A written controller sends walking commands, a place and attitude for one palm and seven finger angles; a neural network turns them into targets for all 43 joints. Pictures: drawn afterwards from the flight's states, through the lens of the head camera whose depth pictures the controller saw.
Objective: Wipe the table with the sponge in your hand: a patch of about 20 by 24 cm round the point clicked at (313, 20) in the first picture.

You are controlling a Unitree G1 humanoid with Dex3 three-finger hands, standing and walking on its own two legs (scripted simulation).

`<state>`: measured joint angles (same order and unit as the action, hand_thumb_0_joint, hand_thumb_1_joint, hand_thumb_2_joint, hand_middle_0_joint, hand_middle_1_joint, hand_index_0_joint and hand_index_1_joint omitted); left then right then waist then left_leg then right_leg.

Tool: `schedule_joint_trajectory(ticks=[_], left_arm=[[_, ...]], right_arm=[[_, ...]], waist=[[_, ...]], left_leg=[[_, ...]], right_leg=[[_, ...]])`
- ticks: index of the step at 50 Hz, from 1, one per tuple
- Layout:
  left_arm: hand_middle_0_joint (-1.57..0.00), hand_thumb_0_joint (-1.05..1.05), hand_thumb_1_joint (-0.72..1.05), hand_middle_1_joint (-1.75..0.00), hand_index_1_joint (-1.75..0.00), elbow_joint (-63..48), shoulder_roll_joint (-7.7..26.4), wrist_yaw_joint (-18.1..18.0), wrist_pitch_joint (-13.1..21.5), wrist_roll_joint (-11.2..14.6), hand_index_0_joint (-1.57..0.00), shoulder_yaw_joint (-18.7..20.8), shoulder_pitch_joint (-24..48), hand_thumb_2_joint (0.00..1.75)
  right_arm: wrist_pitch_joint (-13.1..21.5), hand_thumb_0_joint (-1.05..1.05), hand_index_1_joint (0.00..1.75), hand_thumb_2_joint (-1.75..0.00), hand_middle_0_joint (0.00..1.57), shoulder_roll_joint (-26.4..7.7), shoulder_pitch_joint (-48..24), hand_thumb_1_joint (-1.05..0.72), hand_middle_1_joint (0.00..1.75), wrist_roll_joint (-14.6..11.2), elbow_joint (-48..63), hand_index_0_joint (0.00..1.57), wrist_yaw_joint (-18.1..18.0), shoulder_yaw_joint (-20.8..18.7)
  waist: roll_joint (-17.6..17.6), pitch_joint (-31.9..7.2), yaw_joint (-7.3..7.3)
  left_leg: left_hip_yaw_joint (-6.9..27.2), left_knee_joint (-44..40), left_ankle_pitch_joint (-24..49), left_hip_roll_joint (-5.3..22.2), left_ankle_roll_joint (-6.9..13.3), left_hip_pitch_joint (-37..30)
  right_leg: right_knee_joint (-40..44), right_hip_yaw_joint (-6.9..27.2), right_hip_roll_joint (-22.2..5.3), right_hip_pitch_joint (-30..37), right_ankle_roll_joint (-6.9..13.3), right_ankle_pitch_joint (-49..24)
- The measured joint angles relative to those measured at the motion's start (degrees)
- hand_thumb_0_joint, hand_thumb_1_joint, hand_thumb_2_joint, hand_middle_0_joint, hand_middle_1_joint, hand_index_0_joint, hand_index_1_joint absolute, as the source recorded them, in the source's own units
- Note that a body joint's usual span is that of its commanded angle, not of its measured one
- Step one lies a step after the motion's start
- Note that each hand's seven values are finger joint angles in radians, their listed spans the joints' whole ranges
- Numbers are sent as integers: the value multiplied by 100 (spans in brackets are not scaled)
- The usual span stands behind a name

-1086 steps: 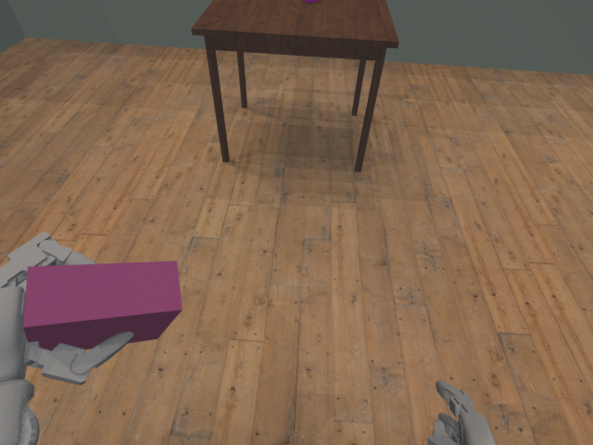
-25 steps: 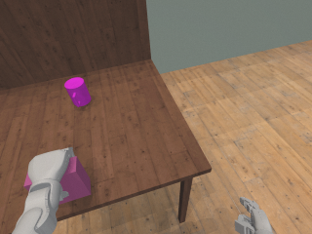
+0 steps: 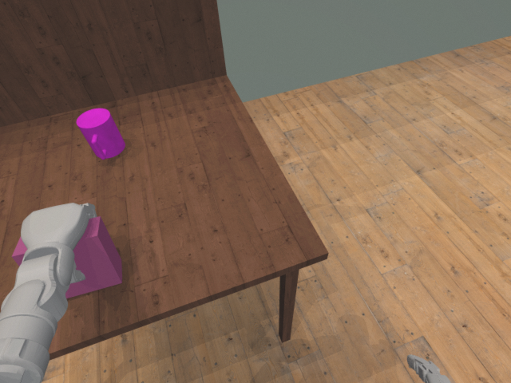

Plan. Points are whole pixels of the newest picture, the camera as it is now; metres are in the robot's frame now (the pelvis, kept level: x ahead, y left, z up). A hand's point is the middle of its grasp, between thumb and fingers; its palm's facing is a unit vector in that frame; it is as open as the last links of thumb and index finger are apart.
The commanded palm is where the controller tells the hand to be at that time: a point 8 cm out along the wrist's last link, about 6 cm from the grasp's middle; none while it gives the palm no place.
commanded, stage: wipe forward along the first lane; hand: left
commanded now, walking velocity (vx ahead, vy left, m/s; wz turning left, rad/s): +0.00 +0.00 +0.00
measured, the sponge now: (79, 267) +0.28 +0.35 -0.02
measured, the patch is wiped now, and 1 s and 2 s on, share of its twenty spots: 0.10 0.35 0.50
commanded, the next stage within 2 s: slide across to the middle lane in 1.02 s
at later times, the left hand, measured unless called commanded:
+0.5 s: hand (68, 220) +0.35 +0.39 +0.03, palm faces -0.18 +0.01 -0.98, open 9.7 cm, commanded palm +0.35 +0.39 +0.07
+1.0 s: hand (65, 201) +0.40 +0.42 +0.03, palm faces -0.18 +0.01 -0.98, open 9.7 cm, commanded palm +0.40 +0.40 +0.06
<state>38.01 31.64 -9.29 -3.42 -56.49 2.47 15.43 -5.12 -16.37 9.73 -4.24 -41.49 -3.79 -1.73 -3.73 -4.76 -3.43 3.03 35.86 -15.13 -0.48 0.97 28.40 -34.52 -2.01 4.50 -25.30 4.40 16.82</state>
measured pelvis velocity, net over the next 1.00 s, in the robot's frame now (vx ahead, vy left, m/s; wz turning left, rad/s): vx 0.01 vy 0.03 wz -0.02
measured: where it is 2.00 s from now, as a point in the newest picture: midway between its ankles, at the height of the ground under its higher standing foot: outside the picture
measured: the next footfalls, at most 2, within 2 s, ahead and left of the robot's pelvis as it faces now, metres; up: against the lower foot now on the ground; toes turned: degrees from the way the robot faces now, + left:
none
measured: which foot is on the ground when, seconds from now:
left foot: down 0.00-1.00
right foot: down 0.00-1.00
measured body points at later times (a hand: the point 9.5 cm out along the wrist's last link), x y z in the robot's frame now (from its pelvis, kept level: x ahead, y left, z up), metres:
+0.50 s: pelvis +0.00 +0.00 -0.01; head +0.06 -0.02 +0.43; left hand +0.36 +0.38 +0.08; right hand +0.07 -0.29 -0.15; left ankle +0.03 +0.13 -0.72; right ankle +0.00 -0.07 -0.72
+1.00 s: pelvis +0.01 +0.03 -0.01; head +0.08 +0.04 +0.43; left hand +0.40 +0.41 +0.08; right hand +0.07 -0.25 -0.14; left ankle +0.03 +0.13 -0.72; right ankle +0.00 -0.07 -0.72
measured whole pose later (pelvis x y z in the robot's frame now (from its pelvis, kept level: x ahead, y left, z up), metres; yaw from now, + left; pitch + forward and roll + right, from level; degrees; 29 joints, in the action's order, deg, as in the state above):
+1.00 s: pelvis +0.01 +0.03 -0.01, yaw -1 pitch +16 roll -3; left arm 63.9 41.7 -11.2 3.6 -61.1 5.7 37.8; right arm -6.8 -16.7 16.1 -4.6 -41.4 -1.1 -1.5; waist -2.7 -7.7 1.8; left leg 3.0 43.3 -17.9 -0.5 1.8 41.0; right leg -38.0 -2.0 4.7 -36.0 2.3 17.8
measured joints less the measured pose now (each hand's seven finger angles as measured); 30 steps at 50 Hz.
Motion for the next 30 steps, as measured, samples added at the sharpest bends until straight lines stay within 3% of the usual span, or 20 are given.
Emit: schedule_joint_trajectory(ticks=[15,30], left_arm=[[-84,2,-58,-133,-135,1551,697,-118,579,-70,-84,491,1002,115],[-84,2,-58,-133,-135,2232,957,-211,738,-248,-84,550,1595,115]], right_arm=[[13,1,30,-90,20,-109,435,-90,30,-42,-120,20,93,-33],[-27,1,30,-90,20,-103,550,-90,30,-64,-101,20,207,-22]], waist=[[23,-50,337],[23,-180,458]], left_leg=[[44,466,-149,138,86,692],[56,709,-249,142,34,1097]], right_leg=[[-294,-51,159,-634,87,16],[-422,-57,166,-981,16,79]])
